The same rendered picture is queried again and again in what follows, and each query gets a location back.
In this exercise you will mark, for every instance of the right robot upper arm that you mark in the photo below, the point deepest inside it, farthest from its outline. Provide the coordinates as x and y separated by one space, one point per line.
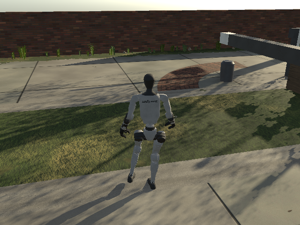
164 98

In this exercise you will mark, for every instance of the robot right hand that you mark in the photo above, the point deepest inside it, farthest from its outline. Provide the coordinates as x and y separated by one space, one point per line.
172 125

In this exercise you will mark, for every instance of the left robot upper arm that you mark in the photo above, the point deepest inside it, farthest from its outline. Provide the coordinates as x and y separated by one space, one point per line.
131 108

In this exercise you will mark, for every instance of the right robot shin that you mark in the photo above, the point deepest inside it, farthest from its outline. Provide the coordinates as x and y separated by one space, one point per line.
154 169

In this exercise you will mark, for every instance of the left robot forearm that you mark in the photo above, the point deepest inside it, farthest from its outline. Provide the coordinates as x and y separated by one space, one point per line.
125 123

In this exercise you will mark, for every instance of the right robot forearm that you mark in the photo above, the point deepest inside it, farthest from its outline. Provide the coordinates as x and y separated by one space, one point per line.
171 120

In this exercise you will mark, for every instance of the left robot foot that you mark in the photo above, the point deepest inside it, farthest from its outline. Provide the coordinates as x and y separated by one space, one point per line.
130 178

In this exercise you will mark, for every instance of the robot left hand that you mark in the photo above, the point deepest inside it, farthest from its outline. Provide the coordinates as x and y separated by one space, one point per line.
124 131

